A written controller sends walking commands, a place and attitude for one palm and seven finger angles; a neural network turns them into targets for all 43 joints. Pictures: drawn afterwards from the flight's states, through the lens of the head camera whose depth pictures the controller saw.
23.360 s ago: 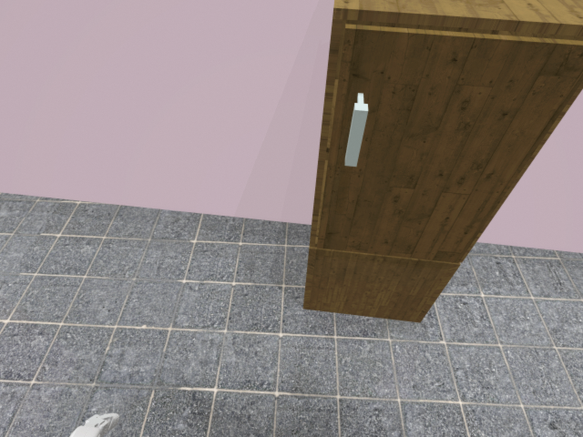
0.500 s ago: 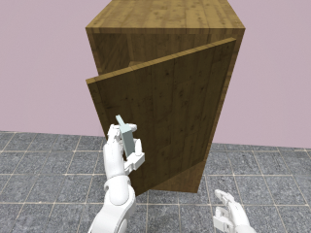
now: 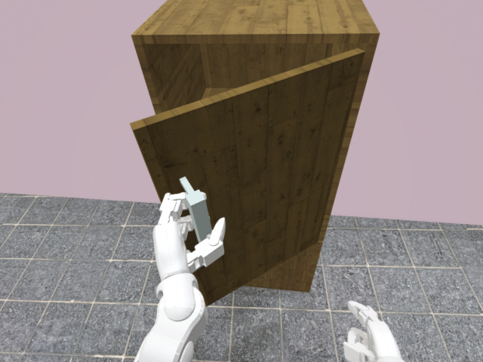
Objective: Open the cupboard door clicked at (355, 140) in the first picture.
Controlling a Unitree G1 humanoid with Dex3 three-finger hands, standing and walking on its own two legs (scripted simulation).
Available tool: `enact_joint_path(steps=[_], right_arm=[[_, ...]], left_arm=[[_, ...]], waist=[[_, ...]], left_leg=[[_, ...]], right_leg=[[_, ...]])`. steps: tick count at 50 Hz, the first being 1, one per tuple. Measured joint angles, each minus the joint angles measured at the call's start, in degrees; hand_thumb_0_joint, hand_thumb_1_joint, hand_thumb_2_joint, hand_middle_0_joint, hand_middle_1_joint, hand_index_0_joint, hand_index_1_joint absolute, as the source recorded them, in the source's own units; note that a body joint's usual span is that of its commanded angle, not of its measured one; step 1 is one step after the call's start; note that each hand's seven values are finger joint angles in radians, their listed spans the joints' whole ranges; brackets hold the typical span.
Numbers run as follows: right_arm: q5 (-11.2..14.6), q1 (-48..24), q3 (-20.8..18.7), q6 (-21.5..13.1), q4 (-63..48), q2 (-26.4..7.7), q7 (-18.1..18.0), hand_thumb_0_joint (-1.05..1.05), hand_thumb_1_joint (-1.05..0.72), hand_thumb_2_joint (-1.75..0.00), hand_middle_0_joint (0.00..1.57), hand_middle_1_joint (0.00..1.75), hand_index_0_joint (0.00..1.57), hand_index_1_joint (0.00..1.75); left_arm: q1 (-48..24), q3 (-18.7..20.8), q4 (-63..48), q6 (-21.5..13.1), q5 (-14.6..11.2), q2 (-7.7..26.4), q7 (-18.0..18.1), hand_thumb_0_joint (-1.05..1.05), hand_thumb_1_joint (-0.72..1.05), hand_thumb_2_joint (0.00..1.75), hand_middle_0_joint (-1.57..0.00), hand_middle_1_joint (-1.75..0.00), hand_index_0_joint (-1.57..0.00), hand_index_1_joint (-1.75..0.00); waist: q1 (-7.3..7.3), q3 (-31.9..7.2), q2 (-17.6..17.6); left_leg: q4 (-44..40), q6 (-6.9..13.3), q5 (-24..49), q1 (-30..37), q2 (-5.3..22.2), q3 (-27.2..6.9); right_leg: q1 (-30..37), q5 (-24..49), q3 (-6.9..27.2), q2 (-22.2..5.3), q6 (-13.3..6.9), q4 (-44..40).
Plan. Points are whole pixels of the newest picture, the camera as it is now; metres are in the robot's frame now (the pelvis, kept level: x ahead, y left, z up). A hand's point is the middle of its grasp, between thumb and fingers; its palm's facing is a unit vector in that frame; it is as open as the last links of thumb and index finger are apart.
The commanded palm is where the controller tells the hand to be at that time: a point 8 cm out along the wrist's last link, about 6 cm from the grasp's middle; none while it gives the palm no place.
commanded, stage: open thumb and fingers to let go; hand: left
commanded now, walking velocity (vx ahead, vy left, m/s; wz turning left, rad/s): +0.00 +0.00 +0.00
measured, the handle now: (196, 213) +0.33 +0.10 +0.10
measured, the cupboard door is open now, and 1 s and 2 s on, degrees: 37 41 40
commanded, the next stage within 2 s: slide the hand sideways off the handle in 0.56 s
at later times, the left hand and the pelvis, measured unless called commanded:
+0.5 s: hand (212, 236) +0.28 +0.06 +0.10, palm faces +0.22 -0.98 -0.04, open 14.7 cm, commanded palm +0.24 +0.10 +0.10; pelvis +0.00 +0.03 +0.00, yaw -1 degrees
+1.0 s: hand (213, 261) +0.24 +0.06 +0.10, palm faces -0.17 -0.99 +0.01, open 16.2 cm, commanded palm +0.22 +0.11 +0.10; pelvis -0.01 +0.04 +0.00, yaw -1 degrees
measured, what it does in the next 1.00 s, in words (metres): stands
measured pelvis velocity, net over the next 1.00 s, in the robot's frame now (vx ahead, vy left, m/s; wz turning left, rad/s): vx -0.01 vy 0.04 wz -0.03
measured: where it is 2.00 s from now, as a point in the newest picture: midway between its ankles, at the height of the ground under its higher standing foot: outside the picture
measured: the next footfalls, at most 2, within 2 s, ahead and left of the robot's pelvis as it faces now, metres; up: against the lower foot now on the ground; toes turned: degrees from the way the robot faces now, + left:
none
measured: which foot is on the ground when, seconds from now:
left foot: down 0.00-1.00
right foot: down 0.00-1.00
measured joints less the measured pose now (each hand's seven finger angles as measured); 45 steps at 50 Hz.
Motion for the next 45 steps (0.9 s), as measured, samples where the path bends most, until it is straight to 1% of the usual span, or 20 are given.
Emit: enact_joint_path(steps=[5, 11, 16, 21, 27, 34, 35, 36, 37, 39, 41, 43, 45], right_arm=[[0.3, 0.3, 0.2, -0.7, 0.0, 0.1, -0.2, 0.01, -0.91, -0.89, 0.2, 0.3, 0.2, 0.3], [0.4, 0.2, 0.4, -1.2, 0.7, 0.5, -0.2, 0.01, -0.91, -0.89, 0.2, 0.3, 0.2, 0.3], [0.4, 0.6, 0.5, -0.9, 0.9, 1.1, 0.2, 0.01, -0.91, -0.89, 0.2, 0.3, 0.2, 0.3], [0.5, 0.7, 0.7, -0.4, 0.7, 1.4, 0.9, 0.01, -0.91, -0.89, 0.2, 0.3, 0.2, 0.3], [0.5, -0.5, 0.8, 0.0, 1.1, 1.5, 1.5, 0.01, -0.91, -0.89, 0.2, 0.3, 0.2, 0.3], [0.5, -1.6, 1.0, 0.7, 1.2, 1.7, 1.9, 0.01, -0.91, -0.89, 0.2, 0.3, 0.2, 0.3], [0.6, -1.7, 1.1, 0.8, 1.0, 1.7, 2.0, 0.01, -0.91, -0.89, 0.2, 0.3, 0.2, 0.3], [0.8, -1.2, 1.3, 0.8, 0.2, 1.6, 2.0, 0.01, -0.91, -0.89, 0.2, 0.3, 0.2, 0.3], [1.1, -0.5, 1.4, 0.7, -0.7, 1.5, 1.9, 0.01, -0.91, -0.89, 0.2, 0.3, 0.2, 0.3], [1.5, 1.2, 1.6, 0.3, -2.3, 0.9, 1.3, 0.01, -0.91, -0.89, 0.2, 0.3, 0.2, 0.3], [2.1, 2.6, 1.7, -0.4, -3.3, 0.2, 0.8, 0.01, -0.91, -0.89, 0.2, 0.3, 0.2, 0.3], [2.7, 3.6, 1.8, -1.4, -3.8, -0.4, 0.3, 0.01, -0.91, -0.89, 0.2, 0.3, 0.2, 0.3], [3.1, 4.0, 1.9, -2.3, -3.8, -0.8, 0.0, 0.01, -0.91, -0.89, 0.2, 0.3, 0.2, 0.3]], left_arm=[[-0.6, -0.8, 1.5, -1.3, 0.2, 0.1, -0.3, 0.01, 0.18, 0.58, -0.34, -1.26, -0.34, -1.27], [-4.0, -1.8, 4.9, -1.4, 0.1, -0.2, 0.3, 0.01, -0.18, 0.43, -0.32, -1.23, -0.32, -1.23], [-4.9, -2.4, 5.7, -0.9, 0.4, -0.3, 0.8, 0.0, -0.37, 0.35, -0.3, -1.15, -0.3, -1.14], [-4.2, -3.6, 4.9, 0.1, 0.5, 0.3, 0.8, 0.0, -0.45, 0.32, -0.27, -0.98, -0.3, -0.98], [-5.6, -5.1, 5.1, 1.2, 0.3, 0.4, 1.1, -0.01, -0.49, 0.3, -0.27, -0.74, -0.28, -0.74], [-6.6, -5.0, 4.7, 2.8, -0.3, 0.2, 0.8, -0.01, -0.5, 0.3, -0.37, -0.58, -0.36, -0.65], [-6.3, -4.6, 4.4, 2.6, 0.5, 0.2, -0.4, -0.01, -0.5, 0.3, -0.38, -0.57, -0.35, -0.64], [-5.6, -4.2, 4.0, 1.8, 1.3, 0.4, -3.3, -0.01, -0.5, 0.3, -0.37, -0.55, -0.33, -0.62], [-4.8, -3.7, 3.6, 0.5, 1.6, 1.1, -6.9, -0.01, -0.49, 0.3, -0.35, -0.53, -0.31, -0.59], [-3.5, -3.4, 3.0, -2.1, 0.9, 3.3, -14.5, -0.01, -0.49, 0.3, -0.31, -0.48, -0.25, -0.53], [-2.5, -3.5, 2.6, -4.3, -0.7, 5.4, -20.6, -0.01, -0.49, 0.3, -0.27, -0.43, -0.2, -0.48], [-1.7, -3.7, 2.3, -5.6, -2.6, 6.4, -24.2, -0.01, -0.5, 0.3, -0.24, -0.4, -0.16, -0.43], [-0.8, -3.7, 1.9, -6.0, -4.1, 6.2, -25.5, -0.01, -0.5, 0.3, -0.21, -0.37, -0.14, -0.39]], waist=[[-0.21, 0.3, 0.3], [-0.27, 0.7, 0.1], [-0.22, 0.1, -0.5], [-0.25, -0.2, -0.8], [-0.13, 0.2, -0.9], [0.42, 0.1, -0.8], [0.32, 0.5, -0.9], [0.32, 0.7, -1.2], [0.49, 0.8, -1.4], [0.84, 0.8, -1.4], [0.91, 0.8, -1.0], [0.8, 0.8, -0.5], [0.58, 0.8, -0.2]], left_leg=[[0.4, 0.1, 0.0, 0.1, -0.2, -0.2], [0.7, 0.5, 0.0, -0.1, -0.5, 0.2], [0.5, 1.0, 0.0, 0.0, -0.7, 1.0], [0.9, 1.4, -0.5, 0.2, -0.8, 1.6], [2.2, 1.8, -1.1, -0.2, -1.1, 1.7], [3.1, 2.1, -1.3, -1.1, -1.3, 1.8], [3.0, 2.1, -1.3, -0.9, -1.4, 1.7], [2.9, 2.2, -1.1, -0.9, -1.6, 1.7], [2.8, 2.3, -1.0, -0.9, -1.8, 1.7], [2.9, 2.4, -0.9, -1.2, -2.1, 1.7], [3.4, 2.5, -1.1, -1.4, -2.3, 1.6], [3.8, 2.6, -1.3, -1.4, -2.4, 1.6], [3.9, 2.7, -1.5, -1.3, -2.3, 1.8]], right_leg=[[0.4, 0.1, -0.2, -0.2, 0.3, 0.0], [0.3, 0.5, 0.2, -0.5, 0.8, -0.1], [0.1, 0.7, 1.0, -0.7, 1.4, -0.3], [0.3, 0.6, 1.6, -0.8, 1.8, -0.1], [0.0, 0.1, 1.7, -1.1, 2.2, 0.9], [-0.8, 0.0, 1.7, -1.3, 2.4, 1.7], [-0.7, 0.0, 1.7, -1.4, 2.5, 1.8], [-0.7, -0.1, 1.7, -1.6, 2.5, 2.0], [-0.9, -0.2, 1.7, -1.9, 2.5, 2.2], [-1.3, -0.4, 1.7, -2.2, 2.6, 2.7], [-1.4, -0.6, 1.5, -2.4, 2.7, 3.2], [-1.3, -0.8, 1.5, -2.4, 2.8, 3.4], [-1.3, -0.8, 1.8, -2.4, 2.9, 3.5]])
